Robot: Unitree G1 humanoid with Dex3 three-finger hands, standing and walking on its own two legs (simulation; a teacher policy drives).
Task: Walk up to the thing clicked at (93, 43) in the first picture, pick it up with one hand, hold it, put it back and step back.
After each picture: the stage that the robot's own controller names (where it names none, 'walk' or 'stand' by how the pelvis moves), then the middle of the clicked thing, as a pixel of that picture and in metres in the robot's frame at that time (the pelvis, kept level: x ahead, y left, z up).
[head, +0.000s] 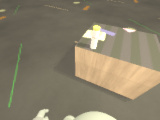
stand; (94, 38) +0.84 -0.02 +0.02
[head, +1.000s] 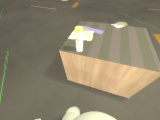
walk; (79, 40) +0.72 +0.17 +0.04
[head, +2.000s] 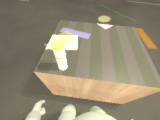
stand; (60, 56) +0.42 +0.22 +0.06
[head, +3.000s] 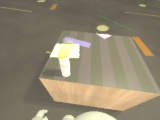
stand; (64, 64) +0.42 +0.20 +0.02
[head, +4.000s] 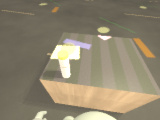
stand; (64, 65) +0.41 +0.20 +0.02
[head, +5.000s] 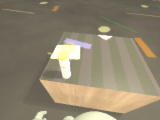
stand; (65, 66) +0.41 +0.20 +0.02
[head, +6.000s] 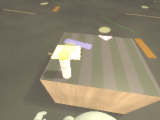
stand; (65, 66) +0.41 +0.20 +0.02
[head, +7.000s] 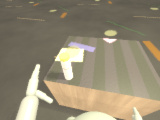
rise first; (66, 67) +0.40 +0.22 +0.02
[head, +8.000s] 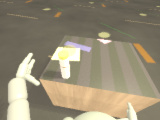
go down; (64, 66) +0.42 +0.20 +0.03
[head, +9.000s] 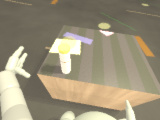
go down; (65, 60) +0.43 +0.19 +0.05
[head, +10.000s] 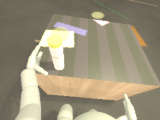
close in; (57, 55) +0.42 +0.20 +0.09
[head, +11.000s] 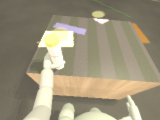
close; (56, 54) +0.42 +0.21 +0.09
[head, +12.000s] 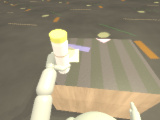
lift; (61, 55) +0.33 +0.16 +0.25
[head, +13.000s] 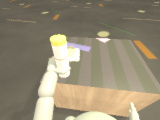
hold; (61, 59) +0.33 +0.18 +0.21
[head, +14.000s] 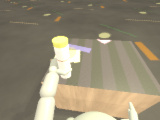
hold; (63, 60) +0.33 +0.17 +0.20
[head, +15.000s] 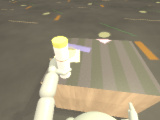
hold; (62, 60) +0.33 +0.17 +0.20
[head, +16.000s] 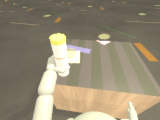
crouch; (61, 57) +0.33 +0.18 +0.22
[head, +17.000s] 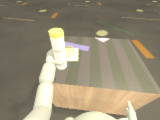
crouch; (59, 51) +0.39 +0.20 +0.21
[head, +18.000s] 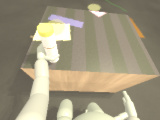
lower; (50, 46) +0.46 +0.22 +0.11
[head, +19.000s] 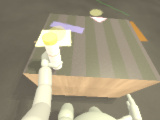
lower; (54, 54) +0.42 +0.21 +0.10
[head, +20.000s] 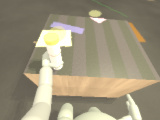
lower; (54, 54) +0.43 +0.21 +0.10
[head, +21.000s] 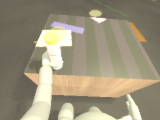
lower; (54, 53) +0.43 +0.21 +0.10
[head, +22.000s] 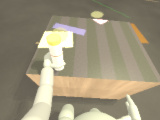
open; (56, 54) +0.42 +0.20 +0.09
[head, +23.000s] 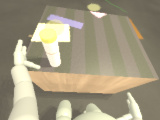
rise; (52, 51) +0.42 +0.21 +0.10
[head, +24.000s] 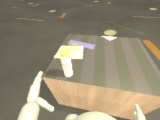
sink last; (66, 63) +0.42 +0.21 +0.07
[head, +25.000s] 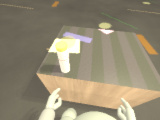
stand; (63, 59) +0.42 +0.21 +0.08
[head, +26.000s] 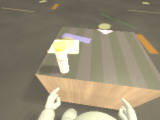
stand; (62, 59) +0.42 +0.22 +0.09
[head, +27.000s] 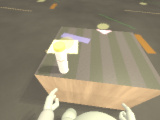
stand; (61, 59) +0.42 +0.21 +0.09
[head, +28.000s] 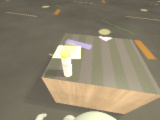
stand; (66, 64) +0.43 +0.20 +0.02
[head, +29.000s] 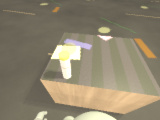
stand; (65, 66) +0.41 +0.19 +0.02
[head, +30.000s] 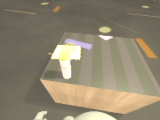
stand; (65, 66) +0.41 +0.20 +0.02
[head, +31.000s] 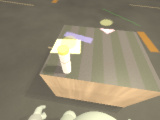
walk; (65, 61) +0.42 +0.20 +0.03
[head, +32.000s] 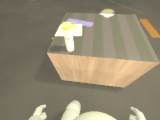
walk; (68, 38) +0.62 +0.23 +0.05
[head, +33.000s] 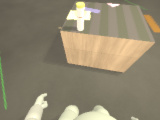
walk; (80, 18) +0.91 +0.18 +0.05
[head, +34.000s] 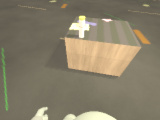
stand; (81, 27) +1.04 +0.17 +0.03
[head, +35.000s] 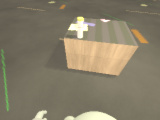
stand; (80, 28) +1.05 +0.18 +0.02
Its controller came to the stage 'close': yes
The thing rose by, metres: 0.21
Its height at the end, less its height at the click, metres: +0.00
